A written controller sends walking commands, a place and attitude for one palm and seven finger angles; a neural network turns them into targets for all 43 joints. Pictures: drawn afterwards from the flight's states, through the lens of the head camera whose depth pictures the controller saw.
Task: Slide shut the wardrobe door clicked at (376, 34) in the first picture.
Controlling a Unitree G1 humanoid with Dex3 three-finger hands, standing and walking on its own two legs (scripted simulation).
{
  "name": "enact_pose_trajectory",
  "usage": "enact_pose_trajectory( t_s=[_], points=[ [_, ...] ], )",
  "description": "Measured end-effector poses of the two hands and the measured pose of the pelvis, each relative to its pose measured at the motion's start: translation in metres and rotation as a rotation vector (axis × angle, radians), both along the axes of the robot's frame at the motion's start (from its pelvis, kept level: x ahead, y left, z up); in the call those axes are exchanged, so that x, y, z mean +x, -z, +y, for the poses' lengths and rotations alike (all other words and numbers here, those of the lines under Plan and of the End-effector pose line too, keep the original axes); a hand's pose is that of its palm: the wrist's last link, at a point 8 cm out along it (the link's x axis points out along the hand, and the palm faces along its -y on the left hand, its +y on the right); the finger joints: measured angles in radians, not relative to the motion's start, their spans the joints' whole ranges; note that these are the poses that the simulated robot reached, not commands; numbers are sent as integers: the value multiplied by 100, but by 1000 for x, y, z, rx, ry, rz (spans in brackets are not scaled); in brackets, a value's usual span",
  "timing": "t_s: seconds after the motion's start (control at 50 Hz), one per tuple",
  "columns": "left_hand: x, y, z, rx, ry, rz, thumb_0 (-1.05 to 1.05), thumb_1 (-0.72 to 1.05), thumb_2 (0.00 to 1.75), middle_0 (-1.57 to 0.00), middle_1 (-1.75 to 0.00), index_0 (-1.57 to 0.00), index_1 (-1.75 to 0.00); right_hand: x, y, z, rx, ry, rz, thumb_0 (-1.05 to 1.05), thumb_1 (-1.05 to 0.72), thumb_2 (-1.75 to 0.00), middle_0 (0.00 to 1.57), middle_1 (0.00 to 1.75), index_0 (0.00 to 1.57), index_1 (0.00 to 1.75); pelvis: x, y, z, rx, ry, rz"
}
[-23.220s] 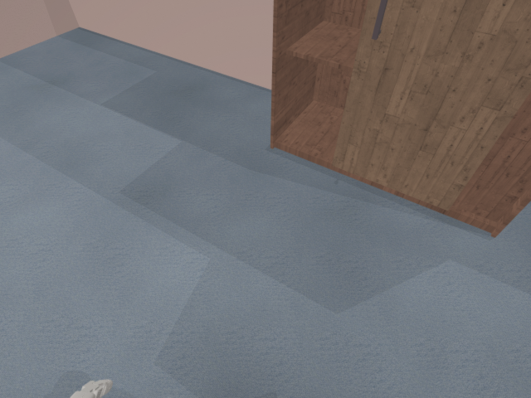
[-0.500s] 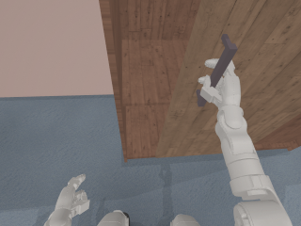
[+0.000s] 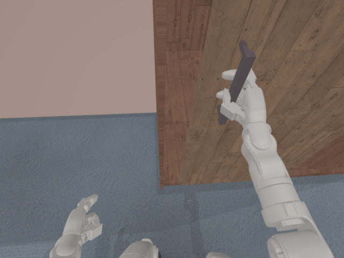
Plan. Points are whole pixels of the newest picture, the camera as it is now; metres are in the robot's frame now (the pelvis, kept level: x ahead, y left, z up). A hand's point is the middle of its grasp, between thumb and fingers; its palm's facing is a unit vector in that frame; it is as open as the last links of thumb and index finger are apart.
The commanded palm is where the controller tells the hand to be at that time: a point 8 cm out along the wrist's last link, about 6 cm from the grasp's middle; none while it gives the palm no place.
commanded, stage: step sideways, sliding the door along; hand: right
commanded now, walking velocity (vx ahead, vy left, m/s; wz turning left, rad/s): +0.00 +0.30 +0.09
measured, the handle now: (231, 88) +0.46 -0.15 +0.11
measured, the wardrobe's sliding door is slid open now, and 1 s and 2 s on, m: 0.08 0.00 0.00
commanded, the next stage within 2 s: stop walking and hold the door there in 0.76 s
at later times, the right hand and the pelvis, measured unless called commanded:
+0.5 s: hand (183, 106) +0.41 -0.03 +0.11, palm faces +0.17 +0.98 -0.13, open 6.1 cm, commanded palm +0.38 -0.01 +0.11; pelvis -0.01 +0.13 -0.01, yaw +1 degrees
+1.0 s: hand (182, 102) +0.42 -0.03 +0.11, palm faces +0.40 +0.90 -0.18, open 6.0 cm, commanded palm +0.37 -0.06 +0.11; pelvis +0.01 +0.22 +0.02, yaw +1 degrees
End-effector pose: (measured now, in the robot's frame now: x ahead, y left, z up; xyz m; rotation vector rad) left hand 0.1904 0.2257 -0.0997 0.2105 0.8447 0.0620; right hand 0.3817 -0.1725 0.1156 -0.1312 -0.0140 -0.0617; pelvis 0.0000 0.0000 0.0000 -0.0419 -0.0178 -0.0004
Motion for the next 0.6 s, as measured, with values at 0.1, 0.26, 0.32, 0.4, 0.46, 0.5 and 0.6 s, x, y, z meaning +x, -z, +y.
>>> enact_pose_trajectory(
  t_s=[0.1,0.26,0.32,0.4,0.46,0.5,0.6],
  points=[
    [-3,12,15,-46,24,2,1,91,89,-20,-30,-19,-30,-1,0,23,-13,19,4,0,-82,-84,35,136,15,140,1,4,27,9,-22,-25],
    [-15,6,54,-35,-15,34,1,91,89,-20,-30,-20,-30,-4,-2,63,5,43,33,1,-82,-85,31,132,14,140,-5,-10,63,0,5,10],
    [-18,3,72,-2,-28,18,1,91,89,-21,-30,-20,-30,-4,-1,75,9,6,16,1,-82,-84,31,133,14,140,-7,-4,69,24,4,16],
    [-23,5,92,5,-6,30,1,91,89,-20,-30,-20,-30,-4,0,87,9,19,7,0,-82,-84,32,135,14,140,-11,0,90,3,-6,0],
    [-24,11,107,-18,13,33,1,91,89,-20,-30,-20,-30,-5,-1,89,6,67,9,0,-83,-85,32,135,13,140,-10,3,110,10,-24,-11],
    [-25,17,118,-42,9,37,1,91,89,-20,-30,-20,-30,-5,-1,92,5,107,9,0,-82,-86,33,134,13,140,-9,6,126,29,-26,-25],
    [-30,14,151,-32,-28,71,1,91,89,-21,-30,-20,-30,-6,-2,98,39,206,31,1,-82,-87,32,129,15,140,-8,-3,154,22,11,0]
  ],
)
